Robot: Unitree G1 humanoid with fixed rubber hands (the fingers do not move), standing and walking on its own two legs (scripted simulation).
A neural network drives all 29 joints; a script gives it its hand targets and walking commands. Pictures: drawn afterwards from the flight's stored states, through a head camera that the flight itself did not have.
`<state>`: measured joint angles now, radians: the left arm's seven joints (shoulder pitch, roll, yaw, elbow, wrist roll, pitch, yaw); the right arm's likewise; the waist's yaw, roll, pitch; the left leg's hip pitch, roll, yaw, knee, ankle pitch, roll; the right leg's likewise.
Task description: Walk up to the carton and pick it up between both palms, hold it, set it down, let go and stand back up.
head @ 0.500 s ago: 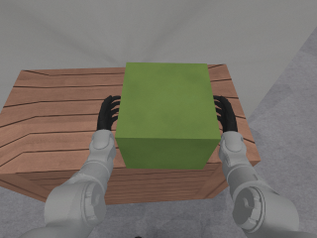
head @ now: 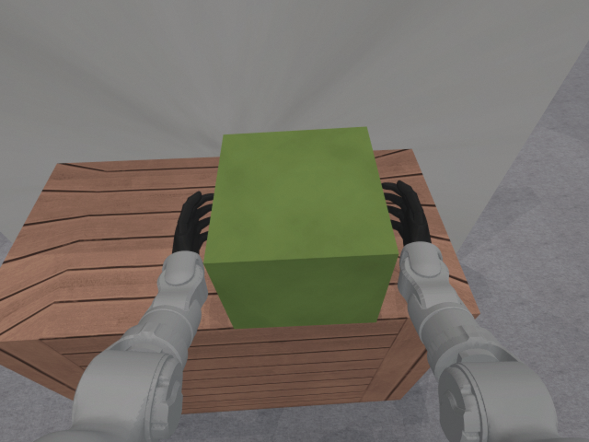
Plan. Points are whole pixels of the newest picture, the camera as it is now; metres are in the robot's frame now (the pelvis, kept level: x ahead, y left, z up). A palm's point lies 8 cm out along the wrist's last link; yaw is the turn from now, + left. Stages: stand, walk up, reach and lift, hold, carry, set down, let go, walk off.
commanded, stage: reach and lift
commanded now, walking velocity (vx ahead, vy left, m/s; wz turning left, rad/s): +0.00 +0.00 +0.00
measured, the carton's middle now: (299, 228) +0.45 +0.01 +0.00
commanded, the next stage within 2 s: none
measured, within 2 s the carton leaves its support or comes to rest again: neither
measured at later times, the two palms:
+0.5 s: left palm (189, 212) +0.39 +0.16 +0.11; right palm (443, 209) +0.38 -0.17 +0.13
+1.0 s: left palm (157, 222) +0.35 +0.18 +0.14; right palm (430, 221) +0.36 -0.15 +0.13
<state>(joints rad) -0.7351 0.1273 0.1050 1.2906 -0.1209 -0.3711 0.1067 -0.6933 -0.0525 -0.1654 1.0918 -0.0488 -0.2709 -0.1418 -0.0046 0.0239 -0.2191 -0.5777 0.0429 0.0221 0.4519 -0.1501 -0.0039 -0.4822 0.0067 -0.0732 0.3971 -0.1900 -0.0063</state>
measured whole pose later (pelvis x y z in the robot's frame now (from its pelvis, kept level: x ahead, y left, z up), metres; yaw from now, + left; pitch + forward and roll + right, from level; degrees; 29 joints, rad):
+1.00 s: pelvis +0.00 +0.00 +0.01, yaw +2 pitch -3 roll -1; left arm -0.47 0.00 0.28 0.26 0.18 0.44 -0.01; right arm -0.51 -0.07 0.02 0.48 0.14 0.22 -0.21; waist -0.06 -0.01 0.01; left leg -0.13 0.00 -0.02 0.31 -0.12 0.00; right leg -0.02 -0.01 -0.06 0.25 -0.17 0.01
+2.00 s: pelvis +0.00 +0.00 +0.01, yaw +1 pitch -6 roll -1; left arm -0.47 -0.03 0.28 0.05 0.28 0.66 -0.03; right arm -0.53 -0.09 0.02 0.42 0.19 0.28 -0.20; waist -0.09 -0.03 0.04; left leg -0.07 0.00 -0.01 0.30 -0.12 0.00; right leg 0.02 -0.01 -0.04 0.25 -0.17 0.01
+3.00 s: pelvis -0.01 +0.00 +0.01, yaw +1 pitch -7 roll +0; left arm -0.53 -0.04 0.33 0.06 0.32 0.73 -0.05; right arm -0.63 -0.06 -0.03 0.49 0.18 0.32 -0.16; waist -0.07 -0.05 0.04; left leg -0.07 0.01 0.00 0.29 -0.11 -0.01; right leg 0.01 0.00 -0.04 0.28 -0.17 0.00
